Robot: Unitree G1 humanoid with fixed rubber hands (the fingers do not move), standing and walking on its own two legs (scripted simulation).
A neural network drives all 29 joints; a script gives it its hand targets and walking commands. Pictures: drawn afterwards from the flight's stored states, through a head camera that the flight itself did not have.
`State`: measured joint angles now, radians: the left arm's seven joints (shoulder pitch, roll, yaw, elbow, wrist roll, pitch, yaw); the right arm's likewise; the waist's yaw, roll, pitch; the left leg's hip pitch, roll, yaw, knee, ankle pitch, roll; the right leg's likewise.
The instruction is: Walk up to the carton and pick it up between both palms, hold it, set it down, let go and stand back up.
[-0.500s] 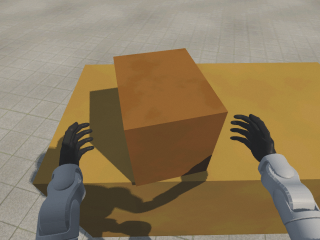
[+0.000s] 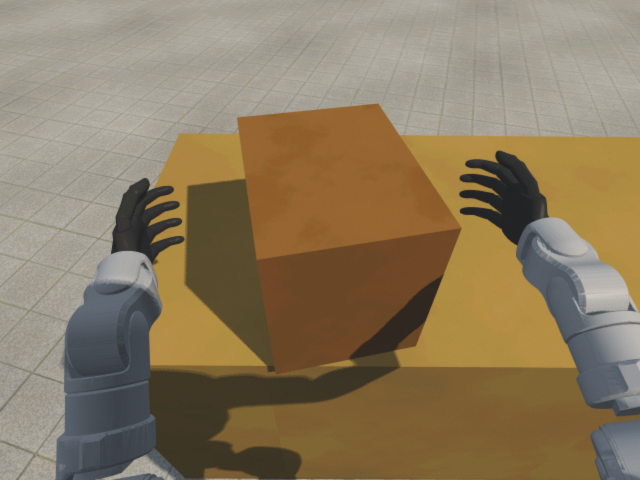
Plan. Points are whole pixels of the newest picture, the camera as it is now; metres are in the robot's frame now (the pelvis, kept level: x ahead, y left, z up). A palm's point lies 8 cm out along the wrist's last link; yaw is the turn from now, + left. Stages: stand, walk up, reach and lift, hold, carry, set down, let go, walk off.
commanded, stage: reach and lift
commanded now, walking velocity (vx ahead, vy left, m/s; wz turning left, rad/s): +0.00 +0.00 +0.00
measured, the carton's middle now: (328, 234) +0.46 +0.03 +0.05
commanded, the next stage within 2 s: none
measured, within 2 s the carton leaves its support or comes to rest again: neither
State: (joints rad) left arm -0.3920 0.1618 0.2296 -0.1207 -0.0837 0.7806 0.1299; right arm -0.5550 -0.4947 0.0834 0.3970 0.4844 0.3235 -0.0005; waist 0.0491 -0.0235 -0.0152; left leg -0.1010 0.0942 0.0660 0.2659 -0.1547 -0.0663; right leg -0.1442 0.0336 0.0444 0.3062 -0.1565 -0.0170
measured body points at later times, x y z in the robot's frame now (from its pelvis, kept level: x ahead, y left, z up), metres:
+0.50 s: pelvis +0.00 +0.00 +0.00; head +0.01 +0.01 +0.45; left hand +0.38 +0.25 +0.20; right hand +0.46 -0.18 +0.21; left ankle -0.01 +0.16 -0.75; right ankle +0.00 -0.11 -0.75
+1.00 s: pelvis +0.00 +0.00 +0.00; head +0.03 +0.01 +0.45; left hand +0.40 +0.25 +0.16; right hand +0.48 -0.16 +0.17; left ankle -0.01 +0.16 -0.75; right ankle +0.00 -0.11 -0.75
